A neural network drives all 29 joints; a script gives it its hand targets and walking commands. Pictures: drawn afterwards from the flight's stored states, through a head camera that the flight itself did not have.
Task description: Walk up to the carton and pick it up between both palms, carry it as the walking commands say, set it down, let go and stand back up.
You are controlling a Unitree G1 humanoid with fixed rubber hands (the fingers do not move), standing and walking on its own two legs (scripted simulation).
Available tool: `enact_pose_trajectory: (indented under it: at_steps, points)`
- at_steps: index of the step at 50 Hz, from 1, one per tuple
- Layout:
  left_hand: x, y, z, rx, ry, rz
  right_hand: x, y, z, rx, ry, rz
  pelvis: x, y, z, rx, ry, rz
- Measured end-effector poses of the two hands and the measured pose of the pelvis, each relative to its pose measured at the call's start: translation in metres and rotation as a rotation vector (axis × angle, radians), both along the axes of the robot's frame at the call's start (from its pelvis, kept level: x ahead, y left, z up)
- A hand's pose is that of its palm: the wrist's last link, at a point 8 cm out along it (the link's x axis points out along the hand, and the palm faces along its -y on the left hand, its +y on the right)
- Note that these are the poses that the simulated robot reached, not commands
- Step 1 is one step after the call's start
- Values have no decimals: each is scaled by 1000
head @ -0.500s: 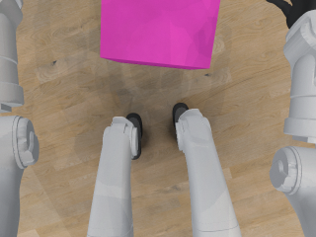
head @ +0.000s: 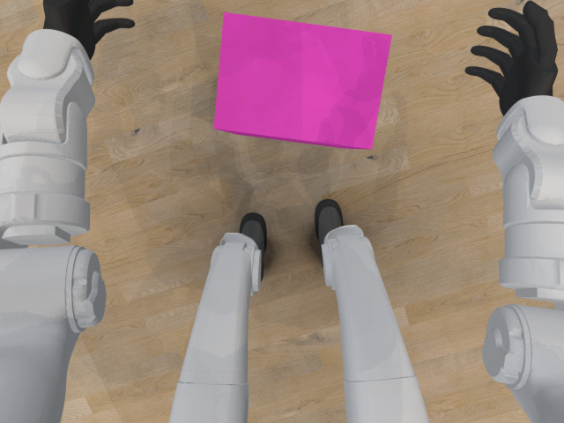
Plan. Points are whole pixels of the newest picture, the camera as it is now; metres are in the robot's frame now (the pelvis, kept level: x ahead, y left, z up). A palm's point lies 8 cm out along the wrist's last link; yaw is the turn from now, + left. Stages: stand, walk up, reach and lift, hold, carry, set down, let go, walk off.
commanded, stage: let go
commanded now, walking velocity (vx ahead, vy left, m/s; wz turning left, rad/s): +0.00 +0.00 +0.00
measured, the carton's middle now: (297, 94) +0.51 -0.03 -0.53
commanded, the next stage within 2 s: stand in 1.30 s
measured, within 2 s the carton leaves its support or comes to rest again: neither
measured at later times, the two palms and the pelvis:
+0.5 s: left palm out of the picture +0.33 +0.22 +0.00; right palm out of the picture +0.28 -0.24 +0.00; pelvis +0.05 +0.00 +0.07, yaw -1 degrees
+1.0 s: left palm out of the picture +0.27 +0.21 +0.03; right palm out of the picture +0.27 -0.25 +0.03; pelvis +0.12 -0.02 +0.11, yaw +1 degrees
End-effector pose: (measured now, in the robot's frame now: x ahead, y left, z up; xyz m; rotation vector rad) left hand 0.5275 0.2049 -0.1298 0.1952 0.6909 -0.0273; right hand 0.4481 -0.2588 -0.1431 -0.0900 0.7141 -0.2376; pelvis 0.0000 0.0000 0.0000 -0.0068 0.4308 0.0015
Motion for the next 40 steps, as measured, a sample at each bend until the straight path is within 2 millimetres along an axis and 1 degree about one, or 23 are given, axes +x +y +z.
enact_pose_trajectory:
  at_steps: [3,6,9,13,18,21,24,31,36,40]
  points:
    - [-33,8,-2,32,46,24,-20,5,6,-23,41,67,4,-1,5,4,-32,-1]
    - [-67,15,5,52,75,48,-43,7,19,-36,82,124,8,-3,12,6,-74,0]
    - [-96,19,24,55,77,56,-68,8,38,-43,121,163,12,-3,21,5,-128,3]
    - [-127,18,52,44,76,50,-104,10,63,-31,155,171,17,-3,35,0,-198,7]
    - [-163,14,84,32,93,59,-140,12,103,-5,136,131,31,-1,51,-3,-198,-4]
    - [-180,12,108,22,72,68,-156,14,126,0,110,116,42,1,61,-1,-222,-14]
    - [-195,11,126,5,58,82,-168,17,140,10,101,112,51,1,71,0,-268,-20]
    - [-226,12,143,13,89,70,-188,26,154,23,98,127,70,2,86,-8,-404,-22]
    - [-241,11,154,24,96,69,-201,24,160,17,122,133,85,-1,96,-4,-472,-15]
    - [-252,9,158,27,116,77,-208,19,166,9,144,146,98,-5,102,1,-500,-4]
